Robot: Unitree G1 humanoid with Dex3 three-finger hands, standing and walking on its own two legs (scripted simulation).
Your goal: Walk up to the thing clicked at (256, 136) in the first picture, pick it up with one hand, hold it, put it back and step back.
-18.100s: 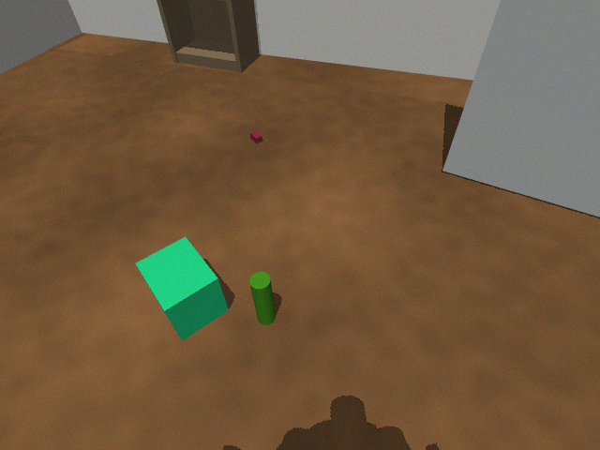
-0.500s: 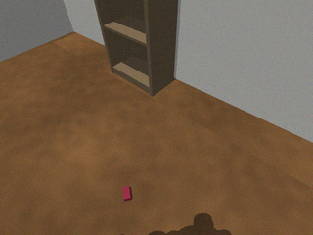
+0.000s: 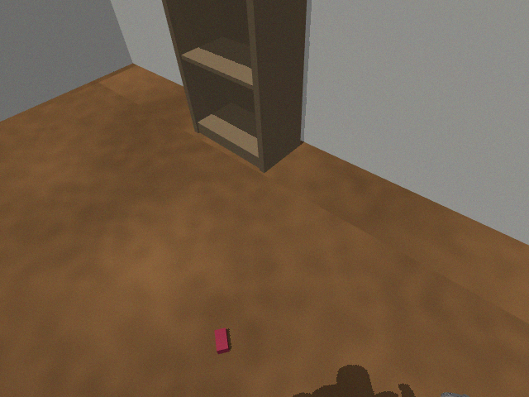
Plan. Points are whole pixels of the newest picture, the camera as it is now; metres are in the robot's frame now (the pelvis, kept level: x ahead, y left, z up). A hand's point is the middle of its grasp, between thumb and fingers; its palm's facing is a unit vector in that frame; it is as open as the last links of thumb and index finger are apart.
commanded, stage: walk up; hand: left
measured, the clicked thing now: (221, 340) +0.46 +0.23 -0.75
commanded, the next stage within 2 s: stand in 1.06 s
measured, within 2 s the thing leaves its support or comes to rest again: neither
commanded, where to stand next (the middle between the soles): +0.08 +0.00 m, yaw -1 degrees
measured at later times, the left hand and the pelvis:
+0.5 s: hand out of the picture +0.12 +0.25 -0.15, palm faces -0.06 -0.94 -0.33, open 7.4 cm; pelvis +0.01 +0.00 +0.01, yaw -2 degrees
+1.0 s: hand out of the picture +0.10 +0.26 -0.15, palm faces -0.05 -0.94 -0.35, open 7.4 cm; pelvis +0.02 +0.01 +0.01, yaw -2 degrees
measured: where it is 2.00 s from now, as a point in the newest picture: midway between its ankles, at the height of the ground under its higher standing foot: outside the picture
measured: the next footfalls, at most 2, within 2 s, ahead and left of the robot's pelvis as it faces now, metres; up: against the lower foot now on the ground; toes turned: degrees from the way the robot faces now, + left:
none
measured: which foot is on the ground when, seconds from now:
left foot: down 0.00-1.00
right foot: down 0.00-1.00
